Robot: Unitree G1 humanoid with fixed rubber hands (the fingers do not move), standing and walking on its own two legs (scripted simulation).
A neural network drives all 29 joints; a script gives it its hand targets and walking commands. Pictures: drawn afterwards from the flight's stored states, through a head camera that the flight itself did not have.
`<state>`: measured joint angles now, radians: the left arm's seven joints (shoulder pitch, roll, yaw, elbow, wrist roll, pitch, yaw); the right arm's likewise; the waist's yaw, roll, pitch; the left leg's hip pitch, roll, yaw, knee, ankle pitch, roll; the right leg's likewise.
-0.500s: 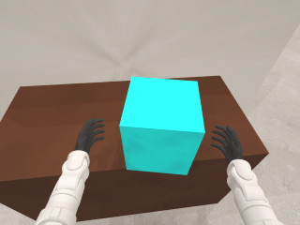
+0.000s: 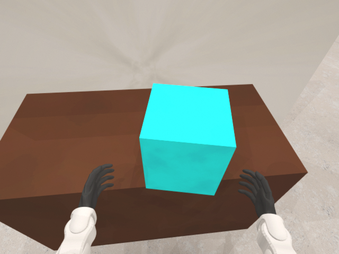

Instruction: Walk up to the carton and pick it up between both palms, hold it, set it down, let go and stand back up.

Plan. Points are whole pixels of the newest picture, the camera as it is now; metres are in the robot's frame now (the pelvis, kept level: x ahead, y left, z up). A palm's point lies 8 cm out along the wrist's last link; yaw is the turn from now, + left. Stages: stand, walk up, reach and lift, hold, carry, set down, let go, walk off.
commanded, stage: set down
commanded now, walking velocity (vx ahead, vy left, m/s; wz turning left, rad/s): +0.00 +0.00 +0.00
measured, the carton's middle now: (184, 141) +0.42 -0.02 +0.00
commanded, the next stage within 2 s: let go in 1.32 s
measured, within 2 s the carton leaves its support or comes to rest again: neither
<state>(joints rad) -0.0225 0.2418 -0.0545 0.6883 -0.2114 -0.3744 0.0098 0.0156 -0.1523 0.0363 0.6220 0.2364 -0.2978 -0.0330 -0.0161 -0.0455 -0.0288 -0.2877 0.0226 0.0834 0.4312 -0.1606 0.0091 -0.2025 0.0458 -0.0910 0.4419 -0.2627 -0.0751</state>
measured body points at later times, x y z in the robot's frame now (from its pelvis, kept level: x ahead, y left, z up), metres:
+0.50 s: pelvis +0.01 +0.00 +0.00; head +0.02 +0.01 +0.45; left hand +0.23 +0.23 -0.06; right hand +0.23 -0.20 -0.05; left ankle +0.04 +0.12 -0.74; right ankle -0.02 -0.06 -0.74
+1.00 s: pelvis +0.03 -0.01 +0.00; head +0.04 +0.00 +0.45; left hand +0.19 +0.23 -0.08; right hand +0.20 -0.21 -0.08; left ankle +0.04 +0.12 -0.74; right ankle -0.02 -0.06 -0.74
